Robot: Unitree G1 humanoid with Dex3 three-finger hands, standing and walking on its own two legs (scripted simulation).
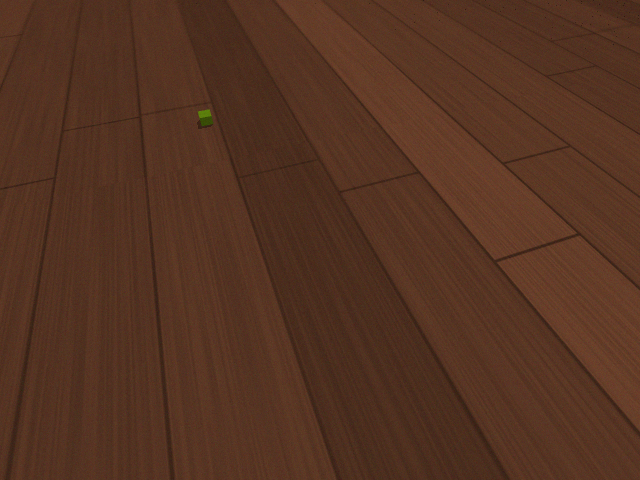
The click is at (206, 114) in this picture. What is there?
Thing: small box
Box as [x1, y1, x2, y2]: [198, 109, 212, 125]
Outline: 209,109 198,111 202,125 212,123
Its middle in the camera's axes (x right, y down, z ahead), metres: -0.67 -0.71 +2.30
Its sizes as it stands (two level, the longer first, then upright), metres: 0.080 0.069 0.053
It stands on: the floor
